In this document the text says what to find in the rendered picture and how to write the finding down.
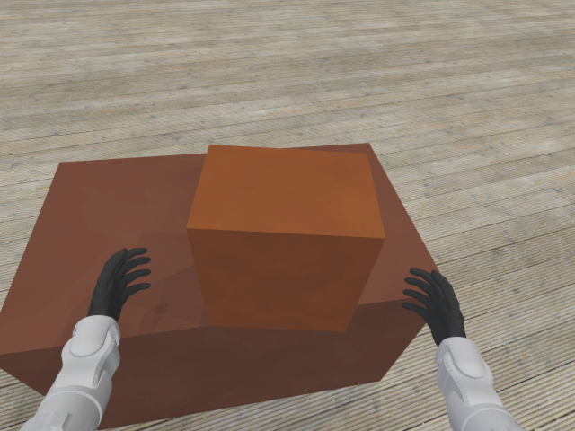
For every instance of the robot left hand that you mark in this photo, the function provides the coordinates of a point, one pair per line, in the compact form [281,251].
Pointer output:
[111,292]

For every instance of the robot left forearm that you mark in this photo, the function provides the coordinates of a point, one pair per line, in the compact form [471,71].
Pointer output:
[78,397]

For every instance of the robot right hand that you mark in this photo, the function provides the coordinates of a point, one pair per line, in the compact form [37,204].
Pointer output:
[443,315]

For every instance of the robot right forearm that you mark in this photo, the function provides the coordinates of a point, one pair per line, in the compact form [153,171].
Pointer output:
[466,382]

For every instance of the carton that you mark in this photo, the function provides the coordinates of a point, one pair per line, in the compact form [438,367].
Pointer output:
[284,238]

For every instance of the pedestal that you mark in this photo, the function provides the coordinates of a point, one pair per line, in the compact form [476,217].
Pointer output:
[172,363]

